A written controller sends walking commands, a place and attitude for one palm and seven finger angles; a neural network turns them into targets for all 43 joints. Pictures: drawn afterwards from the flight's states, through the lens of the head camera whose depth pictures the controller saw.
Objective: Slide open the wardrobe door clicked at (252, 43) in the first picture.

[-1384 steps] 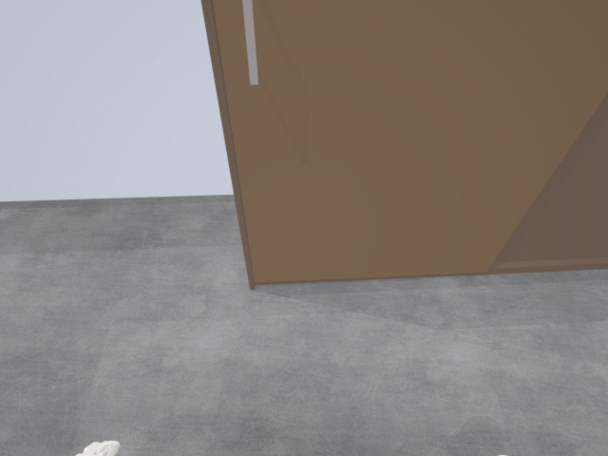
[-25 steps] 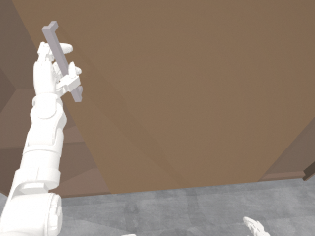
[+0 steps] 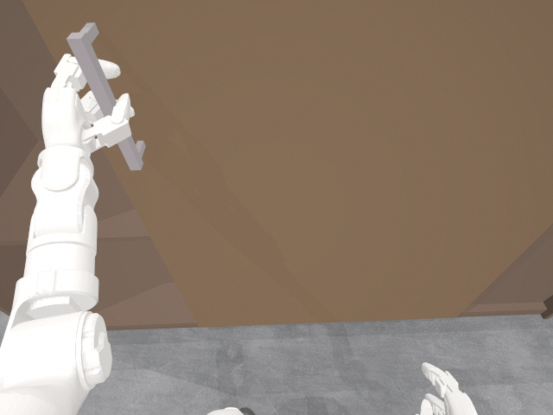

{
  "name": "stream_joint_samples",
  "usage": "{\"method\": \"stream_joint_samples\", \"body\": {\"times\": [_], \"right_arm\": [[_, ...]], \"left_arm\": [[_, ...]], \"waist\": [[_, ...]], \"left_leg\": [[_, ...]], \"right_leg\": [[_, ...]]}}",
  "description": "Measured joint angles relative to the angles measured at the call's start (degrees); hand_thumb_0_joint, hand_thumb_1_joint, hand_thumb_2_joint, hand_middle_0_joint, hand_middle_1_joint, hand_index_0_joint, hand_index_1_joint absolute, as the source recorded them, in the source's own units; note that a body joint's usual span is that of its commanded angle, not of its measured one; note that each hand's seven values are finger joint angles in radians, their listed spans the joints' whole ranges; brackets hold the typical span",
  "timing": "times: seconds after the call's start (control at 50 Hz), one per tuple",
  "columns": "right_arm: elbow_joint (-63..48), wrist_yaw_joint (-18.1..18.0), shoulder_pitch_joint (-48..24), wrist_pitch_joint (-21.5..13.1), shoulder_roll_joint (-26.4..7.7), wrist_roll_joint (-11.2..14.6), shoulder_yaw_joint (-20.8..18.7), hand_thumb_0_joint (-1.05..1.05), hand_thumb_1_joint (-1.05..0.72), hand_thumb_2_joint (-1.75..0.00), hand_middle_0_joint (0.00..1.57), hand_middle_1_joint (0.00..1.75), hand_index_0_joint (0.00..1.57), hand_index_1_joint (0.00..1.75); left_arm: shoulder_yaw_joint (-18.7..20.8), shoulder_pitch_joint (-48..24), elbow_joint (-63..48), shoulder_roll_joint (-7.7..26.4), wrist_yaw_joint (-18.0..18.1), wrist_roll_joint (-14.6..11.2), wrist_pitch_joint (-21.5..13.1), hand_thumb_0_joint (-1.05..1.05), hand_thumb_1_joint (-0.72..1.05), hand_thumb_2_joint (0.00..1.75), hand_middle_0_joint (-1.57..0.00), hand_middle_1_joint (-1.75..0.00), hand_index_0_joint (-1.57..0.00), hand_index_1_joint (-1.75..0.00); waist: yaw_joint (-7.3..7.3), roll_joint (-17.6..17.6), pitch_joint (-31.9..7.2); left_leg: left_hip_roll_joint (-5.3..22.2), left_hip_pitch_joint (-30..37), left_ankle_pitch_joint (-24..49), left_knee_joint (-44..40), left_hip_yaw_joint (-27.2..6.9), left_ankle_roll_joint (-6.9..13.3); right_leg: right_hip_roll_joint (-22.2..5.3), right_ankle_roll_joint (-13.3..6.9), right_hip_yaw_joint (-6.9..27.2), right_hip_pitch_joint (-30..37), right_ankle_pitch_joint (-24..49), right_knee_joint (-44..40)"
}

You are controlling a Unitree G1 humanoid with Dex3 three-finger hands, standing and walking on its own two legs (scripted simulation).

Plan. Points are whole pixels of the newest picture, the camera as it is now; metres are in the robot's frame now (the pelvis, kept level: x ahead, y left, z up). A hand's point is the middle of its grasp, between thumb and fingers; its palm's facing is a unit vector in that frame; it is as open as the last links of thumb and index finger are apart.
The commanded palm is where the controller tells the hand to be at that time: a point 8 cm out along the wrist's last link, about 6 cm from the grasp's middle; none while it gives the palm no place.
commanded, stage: loosen the grip on the handle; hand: left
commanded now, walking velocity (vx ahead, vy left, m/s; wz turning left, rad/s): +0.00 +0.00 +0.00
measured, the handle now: (115, 104) +0.46 +0.27 +0.21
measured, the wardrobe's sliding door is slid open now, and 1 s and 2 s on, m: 0.55 0.55 0.55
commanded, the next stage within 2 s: slip the hand off the handle in 0.48 s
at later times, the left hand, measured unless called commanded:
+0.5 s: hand (109, 122) +0.41 +0.25 +0.22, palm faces +0.33 -0.93 -0.15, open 14.4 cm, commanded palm +0.37 +0.29 +0.20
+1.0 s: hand (62, 129) +0.40 +0.31 +0.22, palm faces +0.40 -0.91 -0.15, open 14.7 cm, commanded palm +0.37 +0.35 +0.21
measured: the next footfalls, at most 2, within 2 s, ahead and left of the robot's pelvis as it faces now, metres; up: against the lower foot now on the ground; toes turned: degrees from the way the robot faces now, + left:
none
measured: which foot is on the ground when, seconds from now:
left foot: down 0.00-1.00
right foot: down 0.00-1.00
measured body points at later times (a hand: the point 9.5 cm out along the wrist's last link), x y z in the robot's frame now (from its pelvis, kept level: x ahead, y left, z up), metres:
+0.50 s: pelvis -0.03 +0.02 -0.01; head -0.03 +0.02 +0.44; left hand +0.39 +0.30 +0.23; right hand +0.03 -0.24 -0.13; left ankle +0.11 +0.13 -0.73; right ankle -0.07 -0.08 -0.73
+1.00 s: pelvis -0.01 +0.04 -0.01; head -0.01 +0.05 +0.44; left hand +0.37 +0.36 +0.22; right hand +0.12 -0.22 -0.09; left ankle +0.11 +0.13 -0.73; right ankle -0.07 -0.08 -0.73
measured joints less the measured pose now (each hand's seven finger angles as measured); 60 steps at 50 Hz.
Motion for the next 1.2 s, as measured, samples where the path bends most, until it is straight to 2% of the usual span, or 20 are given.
{"method": "stream_joint_samples", "body": {"times": [0.04, 0.12, 0.2, 0.3, 0.36, 0.4, 0.52, 0.7, 0.88, 1.02, 1.2], "right_arm": [[-0.2, 0.7, 0.7, -0.5, -0.5, -0.1, 0.0, 0.01, -0.90, -0.90, 0.20, 0.30, 0.20, 0.30], [-1.7, 1.8, 1.5, 0.7, -1.7, 0.4, -0.1, 0.01, -0.90, -0.90, 0.20, 0.30, 0.20, 0.30], [-2.0, 1.3, 3.7, 2.8, -3.1, 1.3, -0.5, 0.01, -0.90, -0.90, 0.20, 0.30, 0.20, 0.30], [-0.1, 0.1, 6.8, 3.8, -3.6, 2.1, -0.3, 0.01, -0.90, -0.90, 0.20, 0.30, 0.20, 0.30], [0.7, -0.6, 7.7, 3.8, -3.2, 2.0, 0.2, 0.01, -0.90, -0.90, 0.20, 0.30, 0.20, 0.30], [1.1, -1.0, 8.5, 3.3, -2.5, 2.1, 0.4, 0.01, -0.90, -0.90, 0.20, 0.29, 0.20, 0.30], [1.3, -1.6, 9.9, 2.0, -0.7, 2.0, 1.8, 0.01, -0.90, -0.90, 0.20, 0.30, 0.20, 0.30], [-0.3, -2.6, 6.2, 1.2, 0.5, 1.2, 3.2, 0.01, -0.90, -0.90, 0.20, 0.30, 0.20, 0.30], [-2.8, -3.3, 3.5, 1.6, -0.4, 1.2, 3.1, 0.01, -0.90, -0.90, 0.20, 0.30, 0.20, 0.30], [-2.4, -3.7, 3.6, 1.9, -0.9, 1.5, 3.0, 0.01, -0.90, -0.90, 0.20, 0.30, 0.20, 0.30], [-1.6, -4.3, 4.5, 1.8, -0.8, 1.7, 3.3, 0.01, -0.90, -0.90, 0.20, 0.30, 0.20, 0.30]], "left_arm": [[2.0, 0.5, 0.3, -0.3, -0.1, -0.6, -0.2, -0.03, 0.54, 0.76, -0.56, -1.42, -0.33, -1.40], [1.3, 0.4, 2.2, 1.3, 3.4, 1.5, -0.8, -0.01, 0.32, 0.64, -0.53, -1.41, -0.28, -1.32], [0.1, -0.4, 4.1, 2.0, 4.8, 2.2, -1.3, 0.00, 0.00, 0.48, -0.48, -1.39, -0.23, -1.27], [-2.8, -2.8, 7.4, 2.9, 5.8, 2.4, -3.2, 0.00, -0.31, 0.32, -0.42, -1.35, -0.22, -1.25], [-2.1, -1.6, 6.3, 4.1, 5.5, 2.5, -3.6, 0.00, -0.41, 0.27, -0.39, -1.31, -0.25, -1.24], [-1.8, -0.9, 5.6, 4.5, 5.4, 1.3, -3.9, 0.00, -0.46, 0.25, -0.36, -1.29, -0.26, -1.23], [-1.4, 2.9, 0.8, 3.4, 5.6, -0.8, -2.4, 0.00, -0.53, 0.21, -0.33, -1.23, -0.26, -1.19], [-0.9, 6.1, -5.2, 2.0, 6.4, -0.8, 0.6, -0.01, -0.55, 0.20, -0.36, -1.22, -0.26, -1.16], [0.7, 7.3, -6.5, 3.6, 6.1, -0.8, 2.9, -0.01, -0.55, 0.20, -0.36, -1.21, -0.26, -1.16], [1.0, 8.5, -7.8, 4.8, 4.1, -1.7, 2.5, -0.01, -0.55, 0.20, -0.29, -1.17, -0.25, -1.16], [3.1, 7.9, -5.0, 7.5, 0.9, -2.8, 1.5, -0.01, -0.55, 0.20, -0.26, -1.16, -0.25, -1.16]], "waist": [[-0.62, -0.3, -1.9], [-2.67, -0.8, -3.7], [-4.09, -0.7, -4.3], [-4.37, -0.7, -4.1], [-4.35, -0.4, -4.1], [-4.25, -0.2, -4.1], [-4.09, 0.4, -4.3], [-3.87, 0.4, -4.3], [-2.84, 0.0, -4.4], [-1.68, -0.4, -4.1], [-1.97, -0.1, -3.8]], "left_leg": [[0.0, -0.9, 0.6, 0.0, -0.3, 0.2], [0.6, -3.6, -0.8, 3.7, -0.5, 0.1], [0.9, -5.2, -1.2, 5.8, -1.1, 0.5], [0.4, -6.9, -1.5, 7.2, -2.1, 1.2], [0.2, -7.2, -1.4, 7.3, -2.2, 1.1], [0.0, -7.1, -1.6, 7.2, -2.2, 1.3], [-0.2, -5.8, -2.1, 7.1, -1.9, 1.5], [-0.6, -4.8, -2.8, 6.9, -1.1, 2.3], [-1.1, -4.3, -3.1, 6.5, -1.1, 2.7], [-1.5, -3.9, -3.2, 6.3, -1.8, 2.7], [-1.4, -4.4, -2.9, 6.3, -2.4, 2.5]], "right_leg": [[0.2, 0.3, 0.3, -0.5, -0.2, -0.5], [0.9, -0.9, 0.4, -1.8, -2.5, 0.7], [1.2, -0.7, 0.0, -3.1, -2.5, 2.4], [1.2, -0.4, -0.3, -4.5, -2.4, 3.5], [1.5, -0.2, 1.0, -5.3, -2.0, 3.6], [1.7, 0.1, 1.8, -5.3, -1.7, 3.3], [1.7, 0.8, 3.1, -3.9, -1.2, 1.9], [1.2, 1.8, 3.9, -2.5, -0.9, 0.3], [0.8, 2.2, 3.8, -1.3, -0.7, -1.1], [0.6, 2.2, 3.0, -0.3, -0.6, -2.1], [0.9, 1.9, 2.5, -0.5, -0.4, -2.4]]}}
